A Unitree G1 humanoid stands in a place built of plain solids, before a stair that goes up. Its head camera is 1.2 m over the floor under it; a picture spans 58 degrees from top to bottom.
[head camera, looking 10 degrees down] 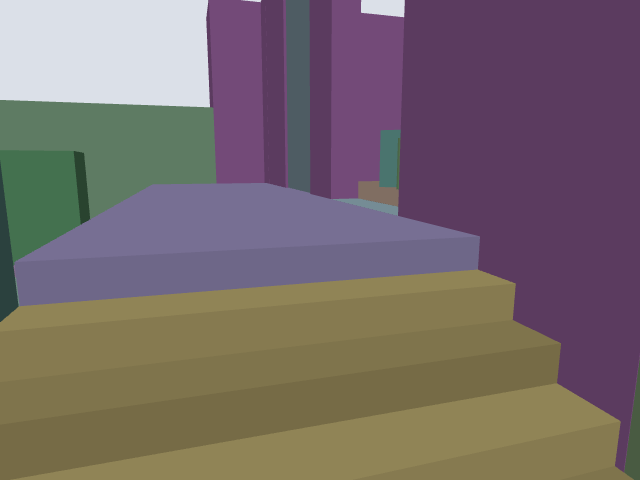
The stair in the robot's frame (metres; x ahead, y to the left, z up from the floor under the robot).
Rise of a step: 0.17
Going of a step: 0.27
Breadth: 2.00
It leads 17 degrees to the left of straight ahead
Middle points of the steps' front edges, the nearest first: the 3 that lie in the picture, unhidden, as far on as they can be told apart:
1.32 0.01 0.51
1.57 0.09 0.68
1.83 0.17 0.85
